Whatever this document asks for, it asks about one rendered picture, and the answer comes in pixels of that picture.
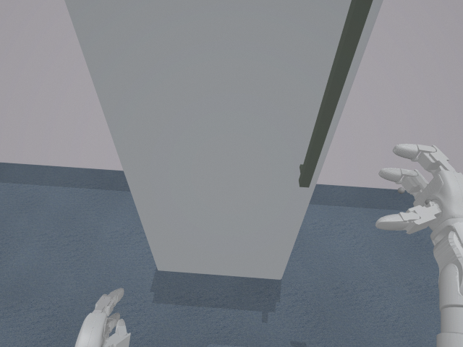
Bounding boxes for right robot hand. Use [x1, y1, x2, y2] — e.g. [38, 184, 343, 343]
[375, 144, 463, 234]

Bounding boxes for left robot hand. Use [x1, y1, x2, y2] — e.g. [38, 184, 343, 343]
[75, 288, 131, 347]

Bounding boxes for robot right forearm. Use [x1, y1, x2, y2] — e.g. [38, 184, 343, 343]
[430, 218, 463, 347]

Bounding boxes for fridge door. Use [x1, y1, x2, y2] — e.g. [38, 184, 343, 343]
[65, 0, 381, 280]

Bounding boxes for handle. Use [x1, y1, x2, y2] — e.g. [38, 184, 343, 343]
[299, 0, 373, 187]

